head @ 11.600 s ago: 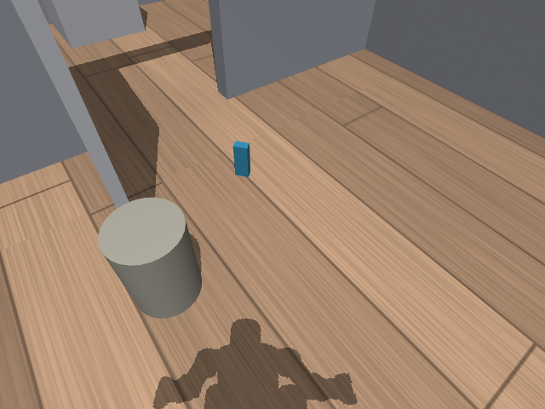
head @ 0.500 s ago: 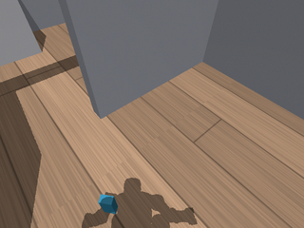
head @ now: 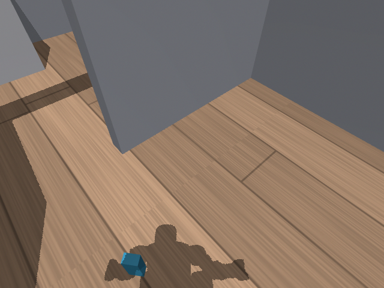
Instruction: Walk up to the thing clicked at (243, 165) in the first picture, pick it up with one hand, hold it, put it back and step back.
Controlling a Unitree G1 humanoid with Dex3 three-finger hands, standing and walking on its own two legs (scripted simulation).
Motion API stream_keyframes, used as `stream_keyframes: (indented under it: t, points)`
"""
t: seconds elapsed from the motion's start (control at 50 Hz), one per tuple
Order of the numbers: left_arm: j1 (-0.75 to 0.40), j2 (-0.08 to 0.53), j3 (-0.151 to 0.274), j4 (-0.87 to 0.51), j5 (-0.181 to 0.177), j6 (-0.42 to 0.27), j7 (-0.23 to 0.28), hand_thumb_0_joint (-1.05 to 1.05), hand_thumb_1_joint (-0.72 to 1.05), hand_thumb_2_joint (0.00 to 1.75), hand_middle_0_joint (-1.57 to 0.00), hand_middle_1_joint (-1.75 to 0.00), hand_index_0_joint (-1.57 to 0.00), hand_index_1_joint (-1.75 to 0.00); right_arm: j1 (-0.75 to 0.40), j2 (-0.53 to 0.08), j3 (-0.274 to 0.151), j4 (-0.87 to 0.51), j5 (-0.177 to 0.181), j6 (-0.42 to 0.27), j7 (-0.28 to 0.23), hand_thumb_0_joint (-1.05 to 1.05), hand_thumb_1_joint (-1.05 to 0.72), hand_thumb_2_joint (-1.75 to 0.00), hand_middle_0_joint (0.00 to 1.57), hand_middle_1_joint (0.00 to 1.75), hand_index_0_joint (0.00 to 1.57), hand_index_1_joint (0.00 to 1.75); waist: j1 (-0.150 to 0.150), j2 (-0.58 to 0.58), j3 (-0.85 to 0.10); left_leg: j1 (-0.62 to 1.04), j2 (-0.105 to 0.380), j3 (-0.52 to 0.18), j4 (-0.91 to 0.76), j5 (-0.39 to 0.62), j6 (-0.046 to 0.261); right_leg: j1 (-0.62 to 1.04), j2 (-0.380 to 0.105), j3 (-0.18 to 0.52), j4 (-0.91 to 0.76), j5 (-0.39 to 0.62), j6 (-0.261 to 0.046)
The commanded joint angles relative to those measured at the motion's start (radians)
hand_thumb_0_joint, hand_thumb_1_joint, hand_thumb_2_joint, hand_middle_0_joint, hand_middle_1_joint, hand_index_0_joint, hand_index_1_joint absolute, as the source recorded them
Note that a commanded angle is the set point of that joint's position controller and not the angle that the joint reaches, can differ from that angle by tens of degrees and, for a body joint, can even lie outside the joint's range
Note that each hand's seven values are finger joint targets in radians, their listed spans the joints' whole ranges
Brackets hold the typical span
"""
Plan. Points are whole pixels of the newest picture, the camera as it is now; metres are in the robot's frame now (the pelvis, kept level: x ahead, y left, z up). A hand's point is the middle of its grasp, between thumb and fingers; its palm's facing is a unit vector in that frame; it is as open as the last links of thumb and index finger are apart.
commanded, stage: stand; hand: left
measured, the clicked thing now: (134, 265) +0.34 +0.25 -0.69
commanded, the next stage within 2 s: go down in 1.42 s
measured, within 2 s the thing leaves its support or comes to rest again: neither
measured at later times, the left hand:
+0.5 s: hand out of the picture +0.07 +0.25 -0.16, palm faces +0.00 -0.94 -0.34, open 7.4 cm
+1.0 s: hand out of the picture +0.07 +0.26 -0.16, palm faces -0.01 -0.94 -0.34, open 7.4 cm
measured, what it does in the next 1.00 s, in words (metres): stands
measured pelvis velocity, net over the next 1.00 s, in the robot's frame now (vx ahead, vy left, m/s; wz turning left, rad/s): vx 0.00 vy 0.00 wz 0.00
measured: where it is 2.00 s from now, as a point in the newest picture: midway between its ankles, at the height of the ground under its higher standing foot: outside the picture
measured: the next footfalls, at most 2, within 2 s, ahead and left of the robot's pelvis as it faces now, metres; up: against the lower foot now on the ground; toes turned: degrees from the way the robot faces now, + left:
none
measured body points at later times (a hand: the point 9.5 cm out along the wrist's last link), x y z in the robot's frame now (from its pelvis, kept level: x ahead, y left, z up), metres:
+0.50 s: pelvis +0.00 +0.00 +0.00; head +0.01 +0.00 +0.45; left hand +0.07 +0.30 -0.13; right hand +0.08 -0.30 -0.13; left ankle +0.01 +0.14 -0.75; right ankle -0.01 -0.12 -0.75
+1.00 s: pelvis +0.00 +0.00 +0.00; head +0.01 +0.00 +0.45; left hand +0.07 +0.31 -0.13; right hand +0.07 -0.30 -0.13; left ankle +0.01 +0.14 -0.75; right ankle -0.01 -0.12 -0.75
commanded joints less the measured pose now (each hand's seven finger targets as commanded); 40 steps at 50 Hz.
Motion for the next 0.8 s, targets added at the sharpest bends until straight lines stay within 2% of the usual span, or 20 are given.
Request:
stream_keyframes:
  t: [0.0, 0.08, 0.14, 0.2, 0.34, 0.38, 0.42, 0.48, 0.54, 0.6, 0.78]
  points:
    - [-0.036, 0.215, 0.038, -0.057, 0.004, -0.017, 0.011, 0.00, 0.90, 0.90, -0.20, -0.30, -0.20, -0.30, -0.048, -0.211, -0.046, -0.059, 0.000, -0.020, -0.013, 0.00, -0.90, -0.90, 0.20, 0.30, 0.20, 0.30, -0.001, 0.001, -0.120, 0.027, 0.111, -0.064, -0.031, 0.221, 0.038, 0.039, -0.124, 0.091, -0.054, 0.208, -0.013]
    - [-0.028, 0.218, 0.038, -0.052, 0.003, -0.015, 0.011, 0.00, 0.90, 0.90, -0.20, -0.30, -0.20, -0.30, -0.047, -0.211, -0.045, -0.057, 0.000, -0.019, -0.012, 0.00, -0.90, -0.90, 0.20, 0.30, 0.20, 0.30, 0.001, 0.001, -0.112, 0.033, 0.109, -0.065, -0.047, 0.194, 0.035, 0.023, -0.118, 0.090, -0.060, 0.169, -0.016]
    - [-0.026, 0.221, 0.038, -0.055, 0.002, -0.016, 0.012, 0.00, 0.90, 0.90, -0.20, -0.30, -0.20, -0.30, -0.047, -0.207, -0.045, -0.059, 0.000, -0.018, -0.012, 0.00, -0.90, -0.90, 0.20, 0.30, 0.20, 0.30, 0.001, -0.002, -0.120, 0.038, 0.109, -0.062, -0.043, 0.210, 0.037, 0.030, -0.121, 0.088, -0.058, 0.187, -0.016]
    - [-0.022, 0.221, 0.037, -0.051, 0.004, -0.016, 0.013, 0.00, 0.90, 0.90, -0.20, -0.30, -0.20, -0.30, -0.046, -0.205, -0.045, -0.058, 0.000, -0.017, -0.011, 0.00, -0.90, -0.90, 0.20, 0.30, 0.20, 0.30, 0.000, -0.011, -0.115, 0.038, 0.107, -0.062, -0.044, 0.170, 0.038, 0.017, -0.120, 0.088, -0.065, 0.150, -0.016]
    - [-0.015, 0.221, 0.034, -0.054, 0.003, -0.020, 0.014, 0.00, 0.90, 0.90, -0.20, -0.30, -0.20, -0.30, -0.034, -0.206, -0.044, -0.057, 0.001, -0.013, -0.010, 0.00, -0.90, -0.90, 0.20, 0.30, 0.20, 0.30, -0.005, -0.005, -0.113, 0.038, 0.105, -0.056, -0.032, 0.181, 0.043, 0.019, -0.123, 0.096, -0.071, 0.188, -0.017]
    - [-0.009, 0.217, 0.032, -0.051, 0.004, -0.019, 0.015, 0.00, 0.90, 0.90, -0.20, -0.30, -0.20, -0.30, -0.034, -0.206, -0.044, -0.054, 0.002, -0.012, -0.010, 0.00, -0.90, -0.90, 0.20, 0.30, 0.20, 0.30, -0.004, -0.003, -0.092, 0.027, 0.103, -0.060, -0.040, 0.150, 0.042, 0.009, -0.122, 0.095, -0.077, 0.155, -0.017]
    - [-0.001, 0.215, 0.032, -0.053, 0.003, -0.019, 0.014, 0.00, 0.90, 0.90, -0.20, -0.30, -0.20, -0.30, -0.031, -0.210, -0.044, -0.053, 0.002, -0.012, -0.009, 0.00, -0.90, -0.90, 0.20, 0.30, 0.20, 0.30, 0.000, 0.002, -0.096, 0.028, 0.105, -0.059, -0.038, 0.161, 0.043, 0.013, -0.122, 0.096, -0.077, 0.168, -0.017]
    - [0.004, 0.220, 0.033, -0.049, 0.004, -0.015, 0.013, 0.00, 0.90, 0.90, -0.20, -0.30, -0.20, -0.30, -0.025, -0.206, -0.043, -0.053, 0.001, -0.012, -0.010, 0.00, -0.90, -0.90, 0.20, 0.30, 0.20, 0.30, 0.000, 0.005, -0.078, 0.012, 0.102, -0.063, -0.057, 0.116, 0.040, 0.002, -0.117, 0.093, -0.077, 0.109, -0.019]
    - [0.004, 0.219, 0.034, -0.053, 0.005, -0.015, 0.012, 0.00, 0.90, 0.90, -0.20, -0.30, -0.20, -0.30, -0.017, -0.209, -0.042, -0.055, 0.001, -0.014, -0.010, 0.00, -0.90, -0.90, 0.20, 0.30, 0.20, 0.30, 0.001, 0.008, -0.094, 0.010, 0.106, -0.062, -0.053, 0.155, 0.044, 0.029, -0.120, 0.095, -0.069, 0.150, -0.022]
    - [0.011, 0.217, 0.033, -0.055, 0.004, -0.015, 0.012, 0.00, 0.90, 0.90, -0.20, -0.30, -0.20, -0.30, -0.026, -0.215, -0.044, -0.057, 0.001, -0.016, -0.011, 0.00, -0.90, -0.90, 0.20, 0.30, 0.20, 0.30, 0.008, 0.010, -0.091, 0.026, 0.106, -0.064, -0.053, 0.154, 0.042, 0.013, -0.118, 0.093, -0.069, 0.134, -0.021]
    - [0.006, 0.222, 0.032, -0.058, 0.004, -0.015, 0.011, 0.00, 0.90, 0.90, -0.20, -0.30, -0.20, -0.30, 0.001, -0.207, -0.040, -0.054, 0.000, -0.014, -0.009, 0.00, -0.90, -0.90, 0.20, 0.30, 0.20, 0.30, -0.002, -0.007, -0.071, 0.005, 0.103, -0.068, -0.063, 0.102, 0.043, 0.001, -0.118, 0.099, -0.078, 0.085, -0.020]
